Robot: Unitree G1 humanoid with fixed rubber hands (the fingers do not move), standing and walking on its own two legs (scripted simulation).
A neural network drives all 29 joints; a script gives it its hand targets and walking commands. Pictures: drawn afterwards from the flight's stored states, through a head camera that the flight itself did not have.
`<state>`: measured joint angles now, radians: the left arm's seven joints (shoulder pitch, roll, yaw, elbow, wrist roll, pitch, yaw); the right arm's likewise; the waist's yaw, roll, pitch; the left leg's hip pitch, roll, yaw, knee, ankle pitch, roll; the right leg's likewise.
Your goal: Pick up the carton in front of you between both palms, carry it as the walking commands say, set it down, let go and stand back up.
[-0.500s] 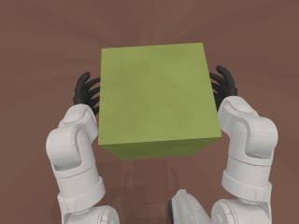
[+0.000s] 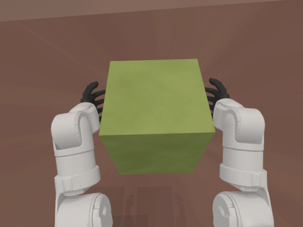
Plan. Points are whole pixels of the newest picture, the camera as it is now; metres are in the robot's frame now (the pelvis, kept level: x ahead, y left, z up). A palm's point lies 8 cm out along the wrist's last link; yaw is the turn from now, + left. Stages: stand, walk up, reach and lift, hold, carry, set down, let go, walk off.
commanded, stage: carry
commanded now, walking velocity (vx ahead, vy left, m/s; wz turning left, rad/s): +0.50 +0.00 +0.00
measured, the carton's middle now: (155, 122) +0.38 -0.01 +0.09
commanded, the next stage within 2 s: none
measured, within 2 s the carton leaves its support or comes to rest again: neither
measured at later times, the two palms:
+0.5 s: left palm (95, 36) +0.65 +0.15 +0.21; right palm (186, 24) +0.68 -0.15 +0.21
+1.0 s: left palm out of the picture +1.00 +0.10 +0.28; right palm out of the picture +0.97 -0.20 +0.28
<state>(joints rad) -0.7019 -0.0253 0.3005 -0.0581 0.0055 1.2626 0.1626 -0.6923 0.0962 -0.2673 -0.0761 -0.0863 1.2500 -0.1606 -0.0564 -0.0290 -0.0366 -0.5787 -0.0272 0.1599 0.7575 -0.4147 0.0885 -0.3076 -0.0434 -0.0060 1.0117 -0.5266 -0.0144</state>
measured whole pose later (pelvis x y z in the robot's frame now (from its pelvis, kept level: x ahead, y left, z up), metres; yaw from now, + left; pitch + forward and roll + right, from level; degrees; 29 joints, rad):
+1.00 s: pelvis +0.62 -0.02 +0.12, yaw +0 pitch +5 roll +0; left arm -0.68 -0.10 0.33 -0.16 0.09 1.26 0.14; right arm -0.70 0.05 -0.27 -0.08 0.02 1.22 -0.18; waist -0.12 0.01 -0.03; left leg -0.20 0.01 0.12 0.44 -0.49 0.03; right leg -0.76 -0.04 -0.07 0.95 -0.39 -0.05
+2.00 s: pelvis +1.27 -0.06 +0.22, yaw +1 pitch +4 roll +0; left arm -0.68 -0.06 0.27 -0.04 0.03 1.26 0.18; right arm -0.71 0.09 -0.35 -0.05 -0.07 1.28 -0.17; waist 0.12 0.00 -0.03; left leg -0.62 0.01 0.02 1.35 -0.45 0.05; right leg -0.41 0.01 -0.15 0.59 -0.42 -0.06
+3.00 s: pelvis +1.92 -0.04 +0.31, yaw +0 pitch +4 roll +2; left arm -0.74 -0.02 0.28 0.00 0.00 1.26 0.18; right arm -0.71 0.09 -0.31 -0.06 -0.09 1.26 -0.15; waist 0.02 -0.05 -0.08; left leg -0.63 0.00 0.16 0.73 -0.34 0.08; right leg -0.15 -0.08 -0.11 0.58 -0.60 0.00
